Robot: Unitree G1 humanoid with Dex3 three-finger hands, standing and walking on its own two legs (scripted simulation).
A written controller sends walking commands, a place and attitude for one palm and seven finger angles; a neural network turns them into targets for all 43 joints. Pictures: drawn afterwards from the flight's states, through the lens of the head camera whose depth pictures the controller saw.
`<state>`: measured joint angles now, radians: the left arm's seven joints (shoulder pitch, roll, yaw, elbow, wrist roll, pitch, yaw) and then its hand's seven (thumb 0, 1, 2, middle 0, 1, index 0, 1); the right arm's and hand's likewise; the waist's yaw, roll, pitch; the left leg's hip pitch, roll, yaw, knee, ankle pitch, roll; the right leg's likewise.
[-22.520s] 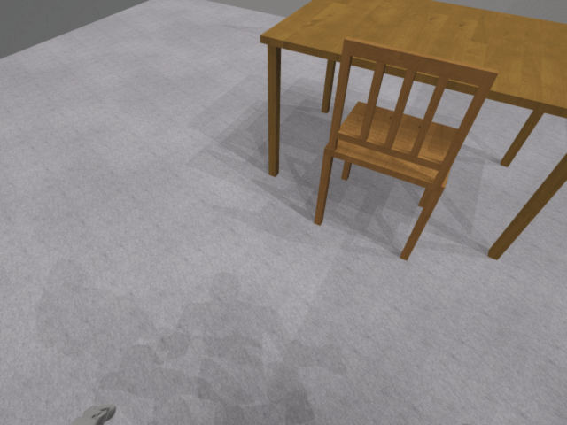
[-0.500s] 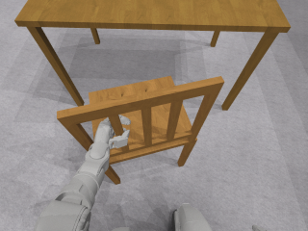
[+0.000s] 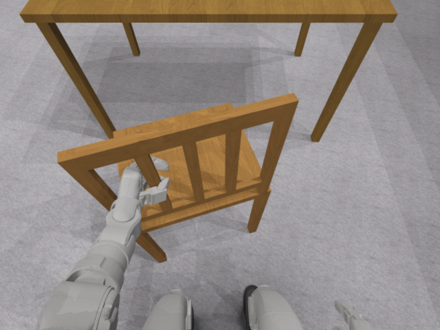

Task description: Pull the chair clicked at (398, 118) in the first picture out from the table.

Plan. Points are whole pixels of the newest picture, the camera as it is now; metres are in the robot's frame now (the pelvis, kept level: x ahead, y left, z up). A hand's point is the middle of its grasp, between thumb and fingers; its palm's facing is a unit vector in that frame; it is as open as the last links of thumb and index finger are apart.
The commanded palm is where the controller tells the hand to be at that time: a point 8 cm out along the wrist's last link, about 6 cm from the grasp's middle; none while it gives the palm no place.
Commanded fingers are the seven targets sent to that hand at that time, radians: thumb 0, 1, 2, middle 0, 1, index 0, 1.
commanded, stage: step backward, pulling the chair out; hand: left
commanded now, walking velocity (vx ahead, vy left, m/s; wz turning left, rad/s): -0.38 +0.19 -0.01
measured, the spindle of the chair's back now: (194, 174) +0.43 +0.06 -0.08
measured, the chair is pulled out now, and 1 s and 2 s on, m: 0.39 0.55 0.57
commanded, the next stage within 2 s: stop walking, hand still on the chair in 0.70 s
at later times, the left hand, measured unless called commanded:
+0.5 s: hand (147, 220) +0.31 +0.15 -0.04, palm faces +0.00 -0.99 -0.16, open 5.7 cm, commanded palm +0.31 +0.20 -0.04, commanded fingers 0.00 0.90 0.90 -0.50 -1.45 -0.50 -1.45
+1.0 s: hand (133, 270) +0.22 +0.16 -0.05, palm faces -0.01 -0.98 -0.18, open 5.7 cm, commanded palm +0.20 +0.22 -0.03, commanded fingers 0.00 0.90 0.90 -0.50 -1.45 -0.50 -1.45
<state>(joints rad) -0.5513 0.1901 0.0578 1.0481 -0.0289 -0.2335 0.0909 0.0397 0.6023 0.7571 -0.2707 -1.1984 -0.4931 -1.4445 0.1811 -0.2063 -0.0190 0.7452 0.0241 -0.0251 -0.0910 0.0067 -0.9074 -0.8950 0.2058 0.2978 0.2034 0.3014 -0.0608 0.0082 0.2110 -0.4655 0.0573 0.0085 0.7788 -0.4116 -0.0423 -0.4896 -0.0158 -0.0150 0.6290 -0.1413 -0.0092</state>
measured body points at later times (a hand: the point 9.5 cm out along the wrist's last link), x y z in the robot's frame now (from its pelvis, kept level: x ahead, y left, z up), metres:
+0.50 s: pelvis -0.07 +0.02 +0.02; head +0.03 +0.02 +0.46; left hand +0.30 +0.20 -0.03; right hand -0.02 -0.22 -0.12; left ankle -0.09 +0.16 -0.68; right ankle -0.03 -0.09 -0.72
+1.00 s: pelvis -0.12 +0.04 +0.01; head -0.08 +0.03 +0.45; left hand +0.21 +0.21 -0.03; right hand -0.05 -0.22 -0.12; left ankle -0.06 +0.18 -0.71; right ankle -0.05 -0.10 -0.72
